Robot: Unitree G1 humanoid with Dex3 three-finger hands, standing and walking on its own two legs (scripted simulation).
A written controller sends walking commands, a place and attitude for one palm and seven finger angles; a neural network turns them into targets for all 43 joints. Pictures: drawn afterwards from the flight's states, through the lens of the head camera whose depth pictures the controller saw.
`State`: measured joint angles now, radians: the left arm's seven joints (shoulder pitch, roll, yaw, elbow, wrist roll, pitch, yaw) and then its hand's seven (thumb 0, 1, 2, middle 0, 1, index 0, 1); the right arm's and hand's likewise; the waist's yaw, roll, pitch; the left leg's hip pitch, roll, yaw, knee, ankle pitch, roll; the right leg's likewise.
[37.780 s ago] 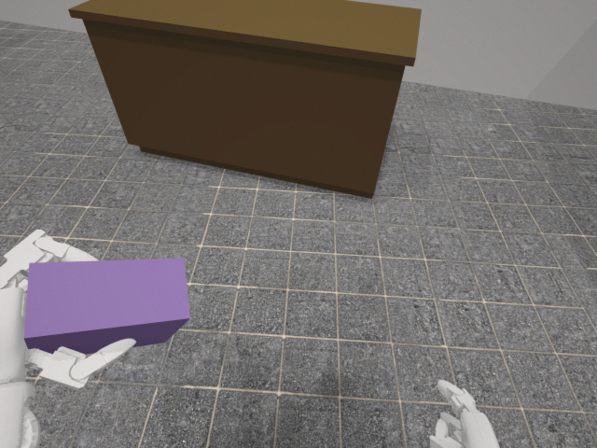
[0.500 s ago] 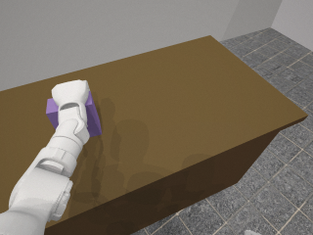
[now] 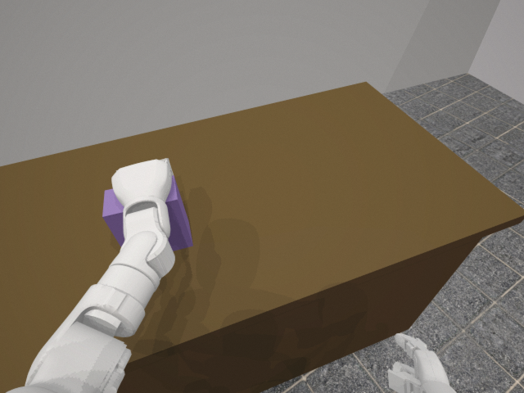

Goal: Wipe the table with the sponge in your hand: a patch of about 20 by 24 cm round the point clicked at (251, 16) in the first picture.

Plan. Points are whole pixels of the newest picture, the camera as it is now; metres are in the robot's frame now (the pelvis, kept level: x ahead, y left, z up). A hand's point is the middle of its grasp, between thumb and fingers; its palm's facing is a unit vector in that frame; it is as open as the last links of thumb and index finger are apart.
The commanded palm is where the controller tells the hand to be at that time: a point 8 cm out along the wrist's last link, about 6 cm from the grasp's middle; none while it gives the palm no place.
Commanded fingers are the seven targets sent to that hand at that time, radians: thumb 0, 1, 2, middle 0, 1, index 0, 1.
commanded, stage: wipe back along the middle lane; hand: left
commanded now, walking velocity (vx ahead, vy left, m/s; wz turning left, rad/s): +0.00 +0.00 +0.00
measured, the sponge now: (155, 227) +0.38 +0.24 +0.02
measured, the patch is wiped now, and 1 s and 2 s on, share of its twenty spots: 0.40 0.60 0.75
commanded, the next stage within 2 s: slide across to the third lane in 0.76 s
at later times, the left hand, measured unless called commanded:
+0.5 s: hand (158, 227) +0.34 +0.20 +0.08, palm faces +0.07 -0.05 -1.00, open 10.4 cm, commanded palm +0.29 +0.19 +0.11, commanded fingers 0.00 0.10 1.30 -1.20 -1.60 -1.20 -1.60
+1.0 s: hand (167, 240) +0.32 +0.18 +0.08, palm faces +0.05 -0.06 -1.00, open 10.4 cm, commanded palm +0.28 +0.16 +0.12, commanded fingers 0.00 0.10 1.30 -1.20 -1.60 -1.20 -1.60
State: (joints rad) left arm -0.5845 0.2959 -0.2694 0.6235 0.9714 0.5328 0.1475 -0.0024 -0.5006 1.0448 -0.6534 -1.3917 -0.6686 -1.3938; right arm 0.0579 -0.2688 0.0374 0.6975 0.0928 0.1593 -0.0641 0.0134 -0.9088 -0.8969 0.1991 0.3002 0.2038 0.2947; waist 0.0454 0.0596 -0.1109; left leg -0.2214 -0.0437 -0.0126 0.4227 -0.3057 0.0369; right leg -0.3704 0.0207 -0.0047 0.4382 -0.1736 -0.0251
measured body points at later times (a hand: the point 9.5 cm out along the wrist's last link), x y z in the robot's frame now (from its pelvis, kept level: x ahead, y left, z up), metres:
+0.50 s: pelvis +0.00 +0.01 +0.00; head -0.02 -0.02 +0.45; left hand +0.33 +0.20 +0.13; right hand +0.23 -0.20 -0.09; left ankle -0.06 +0.10 -0.74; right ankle +0.03 -0.11 -0.74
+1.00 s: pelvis -0.01 -0.01 +0.00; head -0.03 -0.05 +0.45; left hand +0.31 +0.18 +0.13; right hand +0.23 -0.21 -0.09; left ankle -0.06 +0.10 -0.74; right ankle +0.03 -0.11 -0.74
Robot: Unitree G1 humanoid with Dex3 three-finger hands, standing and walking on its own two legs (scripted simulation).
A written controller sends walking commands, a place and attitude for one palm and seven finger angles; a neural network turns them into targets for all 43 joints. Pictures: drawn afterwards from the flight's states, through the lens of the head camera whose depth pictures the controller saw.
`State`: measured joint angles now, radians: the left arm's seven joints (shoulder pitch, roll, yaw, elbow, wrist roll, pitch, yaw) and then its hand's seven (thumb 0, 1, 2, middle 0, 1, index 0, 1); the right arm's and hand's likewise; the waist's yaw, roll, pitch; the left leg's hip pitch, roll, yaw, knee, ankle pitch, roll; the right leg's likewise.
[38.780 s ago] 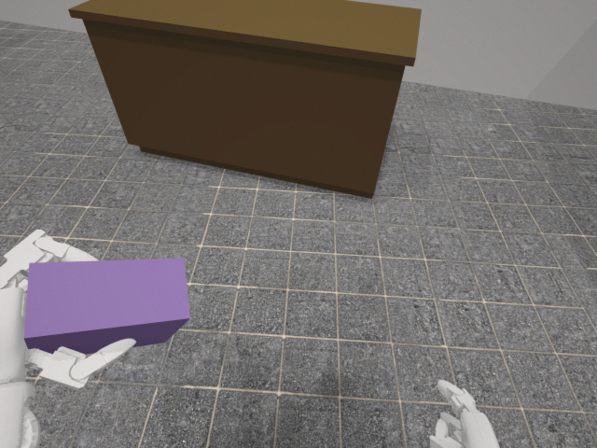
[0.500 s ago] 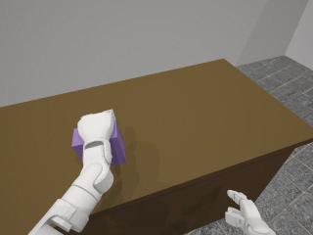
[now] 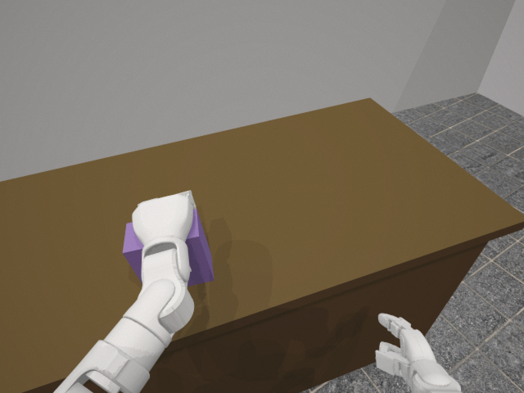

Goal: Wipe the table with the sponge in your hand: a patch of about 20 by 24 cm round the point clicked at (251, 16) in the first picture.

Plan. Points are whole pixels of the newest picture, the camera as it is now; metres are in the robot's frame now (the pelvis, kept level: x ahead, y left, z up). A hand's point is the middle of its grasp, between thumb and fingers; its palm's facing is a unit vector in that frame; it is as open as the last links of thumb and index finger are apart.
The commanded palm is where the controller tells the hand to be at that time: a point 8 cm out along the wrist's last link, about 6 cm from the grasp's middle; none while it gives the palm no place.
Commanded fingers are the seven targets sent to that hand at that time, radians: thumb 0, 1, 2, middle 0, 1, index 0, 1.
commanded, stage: slide across to the third lane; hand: left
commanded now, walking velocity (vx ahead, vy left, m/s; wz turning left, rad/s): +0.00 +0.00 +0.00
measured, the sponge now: (176, 260) +0.32 +0.20 +0.02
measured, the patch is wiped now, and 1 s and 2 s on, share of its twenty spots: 0.60 0.75 0.95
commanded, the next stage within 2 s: wipe forward along the third lane in 0.52 s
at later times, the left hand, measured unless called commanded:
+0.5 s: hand (204, 234) +0.34 +0.14 +0.08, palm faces +0.03 -0.05 -1.00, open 10.3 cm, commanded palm +0.30 +0.12 +0.13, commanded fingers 0.00 0.10 1.30 -1.20 -1.60 -1.20 -1.60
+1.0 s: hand (217, 223) +0.36 +0.13 +0.08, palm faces -0.01 -0.04 -1.00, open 10.3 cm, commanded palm +0.34 +0.13 +0.12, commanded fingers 0.00 0.10 1.30 -1.20 -1.60 -1.20 -1.60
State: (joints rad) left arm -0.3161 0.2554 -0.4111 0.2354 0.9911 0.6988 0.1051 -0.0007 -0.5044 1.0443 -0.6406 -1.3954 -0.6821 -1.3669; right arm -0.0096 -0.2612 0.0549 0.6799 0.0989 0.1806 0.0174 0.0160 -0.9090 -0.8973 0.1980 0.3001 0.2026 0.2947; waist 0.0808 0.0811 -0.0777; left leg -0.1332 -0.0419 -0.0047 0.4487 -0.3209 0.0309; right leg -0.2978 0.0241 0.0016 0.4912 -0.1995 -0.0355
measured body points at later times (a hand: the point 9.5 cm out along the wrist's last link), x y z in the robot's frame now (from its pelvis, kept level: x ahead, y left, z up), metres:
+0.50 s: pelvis -0.01 -0.01 +0.00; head -0.04 -0.05 +0.45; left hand +0.33 +0.14 +0.14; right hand +0.23 -0.21 -0.09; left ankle -0.05 +0.10 -0.74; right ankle +0.04 -0.10 -0.74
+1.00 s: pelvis -0.03 -0.02 +0.00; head -0.04 -0.06 +0.45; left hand +0.36 +0.13 +0.14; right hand +0.17 -0.25 -0.11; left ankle -0.05 +0.10 -0.74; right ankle +0.04 -0.10 -0.74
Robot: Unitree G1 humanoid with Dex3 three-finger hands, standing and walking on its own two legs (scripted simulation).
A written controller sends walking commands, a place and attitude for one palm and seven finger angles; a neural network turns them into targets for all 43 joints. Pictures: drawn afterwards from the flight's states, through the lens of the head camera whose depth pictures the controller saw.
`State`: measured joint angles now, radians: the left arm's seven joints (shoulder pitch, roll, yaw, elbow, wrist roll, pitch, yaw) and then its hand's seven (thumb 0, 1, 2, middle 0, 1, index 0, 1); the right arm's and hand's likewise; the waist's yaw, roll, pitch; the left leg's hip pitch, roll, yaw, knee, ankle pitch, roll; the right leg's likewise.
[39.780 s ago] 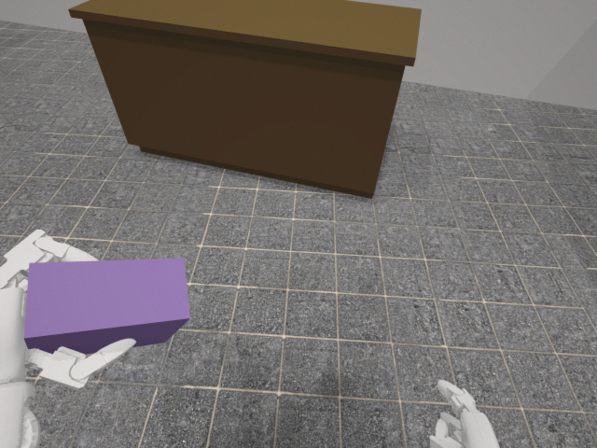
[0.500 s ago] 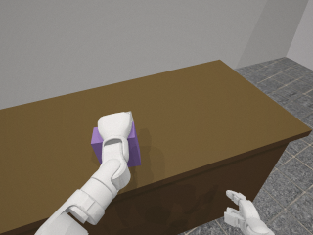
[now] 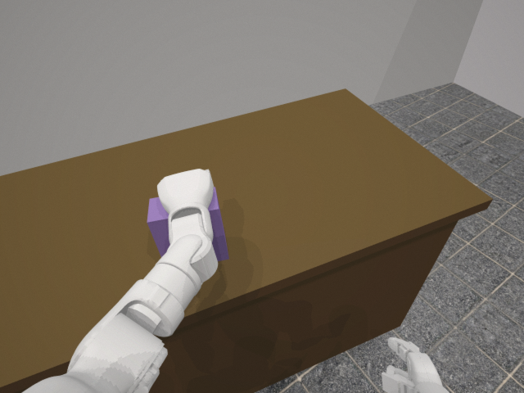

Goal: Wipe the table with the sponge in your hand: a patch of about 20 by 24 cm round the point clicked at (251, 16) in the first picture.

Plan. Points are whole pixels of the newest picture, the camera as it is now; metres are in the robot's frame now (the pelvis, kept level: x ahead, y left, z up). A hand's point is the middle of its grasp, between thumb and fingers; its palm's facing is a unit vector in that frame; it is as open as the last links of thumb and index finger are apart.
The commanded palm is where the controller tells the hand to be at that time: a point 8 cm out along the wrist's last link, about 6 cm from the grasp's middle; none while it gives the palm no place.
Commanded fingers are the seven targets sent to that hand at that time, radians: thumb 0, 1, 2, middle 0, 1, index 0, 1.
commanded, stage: wipe forward along the third lane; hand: left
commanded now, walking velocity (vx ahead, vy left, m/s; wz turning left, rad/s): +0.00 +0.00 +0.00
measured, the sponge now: (193, 238) +0.38 +0.17 +0.02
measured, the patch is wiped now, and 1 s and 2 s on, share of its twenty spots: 0.75 0.95 1.00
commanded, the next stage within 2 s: wipe back along the third lane in 1.28 s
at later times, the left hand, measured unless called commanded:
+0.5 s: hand (192, 192) +0.44 +0.17 +0.08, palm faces -0.06 -0.01 -1.00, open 10.3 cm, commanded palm +0.42 +0.18 +0.11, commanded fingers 0.00 0.10 1.30 -1.20 -1.60 -1.20 -1.60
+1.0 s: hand (186, 174) +0.49 +0.20 +0.08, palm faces -0.08 -0.01 -1.00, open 10.3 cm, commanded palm +0.48 +0.21 +0.12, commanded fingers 0.00 0.10 1.30 -1.20 -1.60 -1.20 -1.60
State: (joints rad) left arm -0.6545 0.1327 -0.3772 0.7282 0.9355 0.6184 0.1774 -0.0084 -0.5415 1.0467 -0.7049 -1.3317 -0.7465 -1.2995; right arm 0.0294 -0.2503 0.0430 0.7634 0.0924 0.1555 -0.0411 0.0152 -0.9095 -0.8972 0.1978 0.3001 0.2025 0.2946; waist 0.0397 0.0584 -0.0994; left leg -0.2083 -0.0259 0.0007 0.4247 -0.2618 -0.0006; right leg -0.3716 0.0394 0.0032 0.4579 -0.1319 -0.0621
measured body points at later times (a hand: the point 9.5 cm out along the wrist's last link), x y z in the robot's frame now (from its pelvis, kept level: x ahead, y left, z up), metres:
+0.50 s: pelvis -0.01 +0.00 +0.00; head +0.02 -0.04 +0.45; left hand +0.44 +0.17 +0.13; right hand +0.11 -0.26 -0.14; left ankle -0.03 +0.13 -0.74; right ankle +0.06 -0.08 -0.74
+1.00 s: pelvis +0.00 +0.01 +0.00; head +0.06 -0.01 +0.44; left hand +0.49 +0.19 +0.14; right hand +0.09 -0.26 -0.14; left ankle -0.03 +0.13 -0.74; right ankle +0.06 -0.08 -0.74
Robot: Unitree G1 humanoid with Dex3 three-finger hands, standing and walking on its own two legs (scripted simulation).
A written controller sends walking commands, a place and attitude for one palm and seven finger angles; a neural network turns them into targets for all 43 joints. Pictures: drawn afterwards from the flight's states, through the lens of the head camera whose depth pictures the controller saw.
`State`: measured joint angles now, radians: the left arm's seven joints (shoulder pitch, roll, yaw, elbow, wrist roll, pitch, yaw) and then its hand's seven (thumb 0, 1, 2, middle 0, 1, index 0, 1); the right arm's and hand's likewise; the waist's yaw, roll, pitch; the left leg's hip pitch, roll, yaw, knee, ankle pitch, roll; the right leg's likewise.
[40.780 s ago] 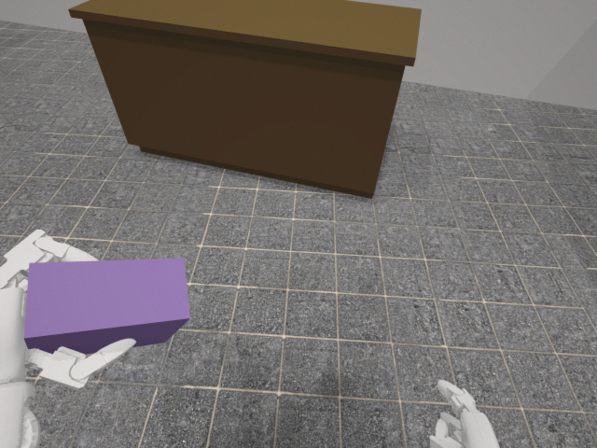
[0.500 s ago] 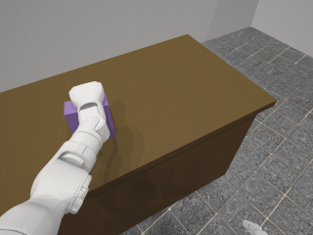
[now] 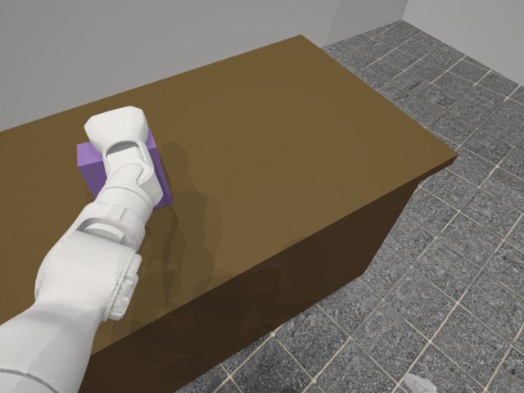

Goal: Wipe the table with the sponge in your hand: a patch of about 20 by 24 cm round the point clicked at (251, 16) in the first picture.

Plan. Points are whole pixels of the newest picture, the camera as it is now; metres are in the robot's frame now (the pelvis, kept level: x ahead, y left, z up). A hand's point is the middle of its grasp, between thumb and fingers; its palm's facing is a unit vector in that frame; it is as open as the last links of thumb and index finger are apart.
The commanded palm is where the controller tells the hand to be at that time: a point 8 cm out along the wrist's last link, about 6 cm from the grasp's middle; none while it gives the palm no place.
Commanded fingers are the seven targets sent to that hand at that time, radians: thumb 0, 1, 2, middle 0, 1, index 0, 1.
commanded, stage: wipe forward along the third lane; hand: left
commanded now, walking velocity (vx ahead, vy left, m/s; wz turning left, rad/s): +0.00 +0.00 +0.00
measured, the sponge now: (132, 185) +0.47 +0.21 +0.03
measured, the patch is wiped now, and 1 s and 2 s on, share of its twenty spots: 0.95 1.00 1.00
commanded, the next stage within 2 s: wipe back along the third lane in 0.28 s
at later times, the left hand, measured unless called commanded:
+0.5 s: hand (119, 142) +0.52 +0.22 +0.09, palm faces -0.10 +0.00 -1.00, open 10.3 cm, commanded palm +0.49 +0.22 +0.12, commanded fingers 0.00 0.10 1.30 -1.20 -1.60 -1.20 -1.60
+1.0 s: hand (123, 161) +0.47 +0.21 +0.09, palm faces -0.01 -0.03 -1.00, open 10.3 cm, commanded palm +0.43 +0.19 +0.12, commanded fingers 0.00 0.10 1.30 -1.20 -1.60 -1.20 -1.60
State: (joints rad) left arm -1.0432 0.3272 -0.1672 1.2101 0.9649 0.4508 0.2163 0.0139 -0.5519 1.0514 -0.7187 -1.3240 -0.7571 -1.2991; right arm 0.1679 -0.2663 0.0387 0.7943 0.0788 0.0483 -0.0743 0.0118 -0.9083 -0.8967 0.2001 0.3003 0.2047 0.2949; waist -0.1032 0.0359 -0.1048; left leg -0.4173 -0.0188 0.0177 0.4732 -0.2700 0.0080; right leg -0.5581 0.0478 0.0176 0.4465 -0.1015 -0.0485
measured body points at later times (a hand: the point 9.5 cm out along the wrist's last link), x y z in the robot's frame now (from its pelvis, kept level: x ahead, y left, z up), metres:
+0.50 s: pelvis +0.01 +0.02 +0.00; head +0.09 +0.01 +0.44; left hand +0.52 +0.22 +0.14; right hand +0.04 -0.25 -0.14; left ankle -0.03 +0.12 -0.73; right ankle +0.06 -0.08 -0.73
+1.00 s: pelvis +0.04 +0.03 +0.00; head +0.06 +0.02 +0.45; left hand +0.47 +0.20 +0.14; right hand +0.21 -0.20 -0.12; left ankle -0.03 +0.12 -0.73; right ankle +0.06 -0.08 -0.73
